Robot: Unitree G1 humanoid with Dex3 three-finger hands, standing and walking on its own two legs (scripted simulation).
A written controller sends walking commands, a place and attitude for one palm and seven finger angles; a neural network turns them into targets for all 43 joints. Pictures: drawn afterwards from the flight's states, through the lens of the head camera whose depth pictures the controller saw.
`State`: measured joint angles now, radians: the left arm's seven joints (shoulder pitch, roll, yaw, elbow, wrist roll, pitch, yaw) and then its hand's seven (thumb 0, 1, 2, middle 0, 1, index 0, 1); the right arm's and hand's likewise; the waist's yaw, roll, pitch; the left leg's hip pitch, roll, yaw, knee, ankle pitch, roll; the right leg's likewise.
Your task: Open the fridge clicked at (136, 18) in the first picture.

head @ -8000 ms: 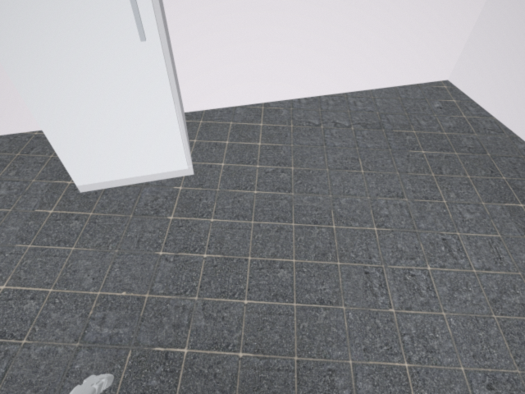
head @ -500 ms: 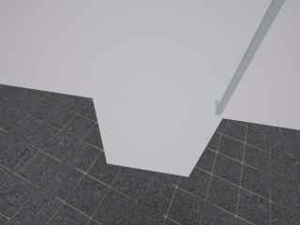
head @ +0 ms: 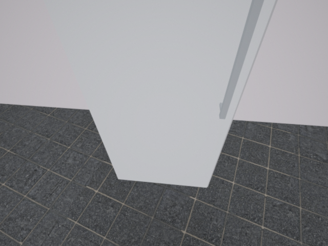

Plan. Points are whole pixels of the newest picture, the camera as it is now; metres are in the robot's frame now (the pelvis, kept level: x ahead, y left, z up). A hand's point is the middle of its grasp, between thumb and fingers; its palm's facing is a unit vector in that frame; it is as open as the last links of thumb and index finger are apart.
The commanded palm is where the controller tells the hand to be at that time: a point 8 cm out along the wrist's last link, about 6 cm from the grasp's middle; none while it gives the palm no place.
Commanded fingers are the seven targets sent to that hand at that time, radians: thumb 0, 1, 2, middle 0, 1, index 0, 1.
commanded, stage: come to a stop and stand still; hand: right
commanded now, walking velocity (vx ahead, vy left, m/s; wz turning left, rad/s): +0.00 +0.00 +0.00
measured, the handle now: (241, 44) +0.52 -0.18 +0.24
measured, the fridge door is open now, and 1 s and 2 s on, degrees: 0 0 0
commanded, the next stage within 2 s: look again from close up in 0.46 s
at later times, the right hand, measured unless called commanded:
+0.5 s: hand out of the picture +0.03 -0.19 -0.18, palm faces +0.00 +0.98 -0.21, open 7.4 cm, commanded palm none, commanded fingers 0.00 -0.90 -0.90 0.20 0.30 0.20 0.30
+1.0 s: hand out of the picture +0.04 -0.15 -0.16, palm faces +0.01 +0.97 -0.25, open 7.3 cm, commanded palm none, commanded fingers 0.00 -0.90 -0.90 0.20 0.30 0.20 0.30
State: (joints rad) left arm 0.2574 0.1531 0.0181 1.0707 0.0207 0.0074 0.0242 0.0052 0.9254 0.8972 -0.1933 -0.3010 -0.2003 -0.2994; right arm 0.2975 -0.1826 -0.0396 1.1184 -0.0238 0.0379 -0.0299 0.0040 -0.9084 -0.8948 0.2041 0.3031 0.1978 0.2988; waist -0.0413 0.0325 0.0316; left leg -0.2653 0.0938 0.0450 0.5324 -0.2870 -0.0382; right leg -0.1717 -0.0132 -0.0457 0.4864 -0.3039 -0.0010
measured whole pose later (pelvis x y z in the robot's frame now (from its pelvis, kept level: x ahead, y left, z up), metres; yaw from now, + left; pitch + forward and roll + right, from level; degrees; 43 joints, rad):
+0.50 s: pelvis +0.01 -0.01 +0.00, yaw +0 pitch -1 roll +0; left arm 0.31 0.14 0.00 1.09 0.01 -0.02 0.02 0.00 0.92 0.90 -0.20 -0.30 -0.20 -0.30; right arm 0.23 -0.16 0.01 1.13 -0.02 -0.01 -0.05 0.00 -0.91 -0.89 0.20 0.30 0.20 0.30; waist 0.00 -0.01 0.04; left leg -0.22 0.09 0.03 0.48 -0.24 -0.06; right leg -0.15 -0.01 -0.06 0.49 -0.32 -0.01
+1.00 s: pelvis +0.02 +0.03 +0.00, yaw +0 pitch -1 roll -1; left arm 0.28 0.18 0.00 1.08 0.02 -0.02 0.02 0.00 0.92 0.90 -0.19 -0.30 -0.20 -0.30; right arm 0.24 -0.15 0.00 1.11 -0.02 -0.02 -0.02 0.00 -0.92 -0.89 0.20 0.30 0.20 0.30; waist -0.01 -0.05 0.04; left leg -0.23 0.05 0.05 0.53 -0.28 0.00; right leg -0.12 -0.05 -0.04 0.45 -0.31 0.05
